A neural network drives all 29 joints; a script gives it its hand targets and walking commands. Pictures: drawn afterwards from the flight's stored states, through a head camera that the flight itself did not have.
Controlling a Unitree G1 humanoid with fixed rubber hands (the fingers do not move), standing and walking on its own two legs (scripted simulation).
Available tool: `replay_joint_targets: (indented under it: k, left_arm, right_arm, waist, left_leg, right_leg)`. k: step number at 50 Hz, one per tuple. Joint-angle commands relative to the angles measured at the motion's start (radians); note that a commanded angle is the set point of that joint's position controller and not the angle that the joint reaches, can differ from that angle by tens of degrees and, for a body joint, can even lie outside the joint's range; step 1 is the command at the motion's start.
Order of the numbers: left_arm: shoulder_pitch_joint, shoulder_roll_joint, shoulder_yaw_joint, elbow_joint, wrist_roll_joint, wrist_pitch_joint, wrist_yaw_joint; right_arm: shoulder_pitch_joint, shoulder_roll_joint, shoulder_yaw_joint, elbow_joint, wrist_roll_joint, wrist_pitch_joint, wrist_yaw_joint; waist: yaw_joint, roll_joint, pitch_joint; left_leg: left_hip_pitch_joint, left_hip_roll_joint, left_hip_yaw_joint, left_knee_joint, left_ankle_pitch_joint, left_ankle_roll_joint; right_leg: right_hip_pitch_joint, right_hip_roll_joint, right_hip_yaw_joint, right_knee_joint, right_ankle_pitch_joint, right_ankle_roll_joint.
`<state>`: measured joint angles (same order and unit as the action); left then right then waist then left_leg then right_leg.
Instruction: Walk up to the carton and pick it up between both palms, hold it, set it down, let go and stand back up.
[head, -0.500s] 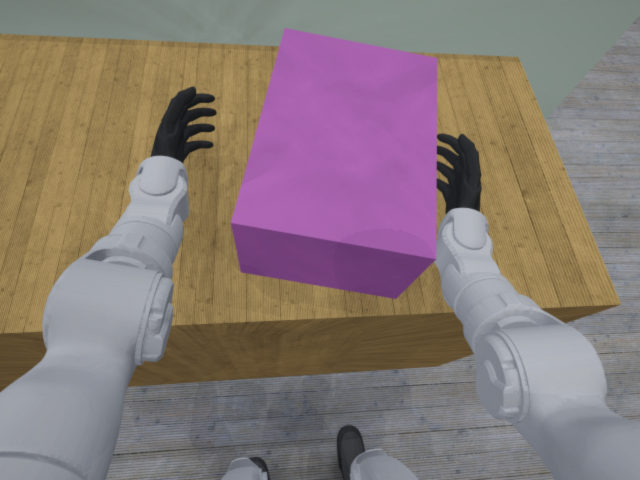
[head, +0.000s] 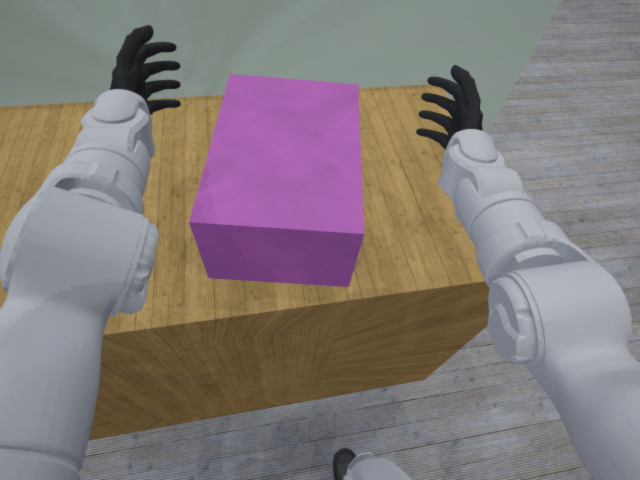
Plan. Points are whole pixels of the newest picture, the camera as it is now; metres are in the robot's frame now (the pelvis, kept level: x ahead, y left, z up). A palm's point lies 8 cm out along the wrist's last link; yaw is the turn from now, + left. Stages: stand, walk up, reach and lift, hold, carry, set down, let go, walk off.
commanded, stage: set down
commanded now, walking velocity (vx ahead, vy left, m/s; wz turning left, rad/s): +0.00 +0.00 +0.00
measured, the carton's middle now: (287, 176) +0.55 -0.04 +0.01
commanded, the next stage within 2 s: none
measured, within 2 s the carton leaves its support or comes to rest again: neither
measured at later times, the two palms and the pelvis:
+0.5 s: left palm (113, 188) +0.48 +0.18 +0.10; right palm (410, 202) +0.40 -0.17 +0.10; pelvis +0.00 -0.01 +0.02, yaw +0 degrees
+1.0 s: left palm (93, 219) +0.43 +0.20 +0.10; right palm (427, 240) +0.35 -0.19 +0.07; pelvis +0.02 +0.01 +0.02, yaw -1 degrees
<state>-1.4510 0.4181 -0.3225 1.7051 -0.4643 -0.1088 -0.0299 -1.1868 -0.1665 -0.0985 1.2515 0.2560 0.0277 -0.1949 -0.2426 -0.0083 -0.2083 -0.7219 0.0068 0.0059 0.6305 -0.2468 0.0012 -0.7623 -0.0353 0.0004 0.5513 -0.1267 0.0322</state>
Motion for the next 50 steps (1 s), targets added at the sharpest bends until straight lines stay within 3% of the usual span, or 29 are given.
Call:
replay_joint_targets:
  k: [1, 6, 11, 14, 19, 21, 27, 30, 33, 40, 45, 50]
  left_arm:
    - [-0.438, 0.180, 0.017, -0.043, -0.003, -0.004, -0.014]
    - [-0.390, 0.197, 0.043, -0.091, 0.009, -0.011, -0.039]
    - [-0.176, 0.185, 0.175, -0.295, 0.128, -0.010, -0.072]
    - [-0.089, 0.192, 0.260, -0.470, 0.206, -0.002, -0.081]
    - [-0.106, 0.214, 0.309, -0.733, 0.189, 0.036, -0.042]
    - [-0.088, 0.201, 0.321, -0.793, 0.192, 0.063, -0.031]
    - [0.014, 0.127, 0.295, -0.842, 0.213, 0.131, -0.027]
    - [0.040, 0.092, 0.262, -0.825, 0.205, 0.152, -0.019]
    - [0.084, 0.074, 0.248, -0.797, 0.212, 0.165, -0.029]
    - [0.260, 0.067, 0.272, -0.788, 0.242, 0.162, -0.069]
    - [0.368, 0.097, 0.319, -0.877, 0.240, 0.149, -0.084]
    - [0.471, 0.139, 0.375, -1.035, 0.218, 0.127, -0.093]
  right_arm:
    - [-0.458, -0.084, 0.036, -0.155, 0.008, 0.029, -0.025]
    - [-0.405, -0.029, 0.061, -0.228, 0.013, 0.035, -0.063]
    - [-0.170, 0.030, 0.088, -0.346, 0.012, -0.022, -0.114]
    - [-0.063, 0.058, 0.090, -0.464, 0.017, -0.071, -0.140]
    - [-0.077, 0.041, 0.017, -0.732, -0.033, -0.074, -0.153]
    - [-0.049, 0.038, -0.016, -0.762, -0.062, -0.057, -0.153]
    - [0.065, 0.017, -0.038, -0.666, -0.061, -0.016, -0.131]
    - [0.084, 0.000, -0.044, -0.607, -0.055, 0.018, -0.114]
    - [0.112, -0.019, -0.028, -0.537, -0.031, 0.039, -0.092]
    - [0.251, -0.006, 0.024, -0.538, -0.003, 0.007, -0.083]
    - [0.328, 0.018, 0.048, -0.698, -0.017, -0.038, -0.095]
    - [0.431, 0.049, 0.067, -0.906, -0.039, -0.070, -0.107]
  waist:
    - [0.023, 0.060, -0.550]
    - [0.015, 0.037, -0.586]
    - [0.045, 0.058, -0.681]
    - [0.075, 0.094, -0.704]
    - [0.094, 0.132, -0.775]
    - [0.096, 0.171, -0.784]
    - [0.098, 0.299, -0.619]
    - [0.083, 0.310, -0.495]
    - [0.079, 0.288, -0.363]
    - [0.110, 0.195, -0.137]
    - [0.144, 0.097, -0.092]
    - [0.174, 0.021, -0.197]
  left_leg:
    - [0.120, -0.046, 0.024, -0.136, -0.048, 0.017]
    - [0.089, -0.061, 0.037, -0.158, 0.010, 0.028]
    - [0.205, -0.069, 0.050, -0.170, 0.236, 0.008]
    - [0.250, -0.073, 0.061, -0.171, 0.317, -0.010]
    - [0.329, -0.064, 0.079, -0.156, 0.270, -0.042]
    - [0.386, -0.055, 0.082, -0.152, 0.261, -0.058]
    - [0.516, -0.011, 0.054, -0.154, 0.228, -0.106]
    - [0.516, 0.014, 0.024, -0.196, 0.125, -0.103]
    - [0.548, 0.025, 0.003, -0.220, 0.128, -0.100]
    - [0.580, 0.010, 0.012, -0.237, 0.199, -0.079]
    - [0.570, -0.008, 0.041, -0.232, 0.251, -0.049]
    - [0.557, -0.028, 0.068, -0.219, 0.288, -0.026]
  right_leg:
    - [0.505, 0.009, -0.025, -0.038, 0.067, -0.040]
    - [0.647, -0.004, -0.003, -0.046, 0.209, -0.027]
    - [0.841, 0.009, -0.004, -0.055, 0.540, -0.002]
    - [0.900, 0.015, -0.003, -0.063, 0.648, 0.009]
    - [0.822, 0.041, -0.029, -0.082, 0.519, 0.003]
    - [0.778, 0.052, -0.042, -0.093, 0.460, -0.006]
    - [0.624, 0.082, -0.079, -0.134, 0.257, -0.048]
    - [0.598, 0.089, -0.090, -0.146, 0.183, -0.051]
    - [0.583, 0.090, -0.094, -0.166, 0.135, -0.050]
    - [0.653, 0.086, -0.082, -0.203, 0.103, -0.047]
    - [0.738, 0.083, -0.067, -0.209, 0.139, -0.042]
    - [0.839, 0.069, -0.041, -0.188, 0.247, -0.027]
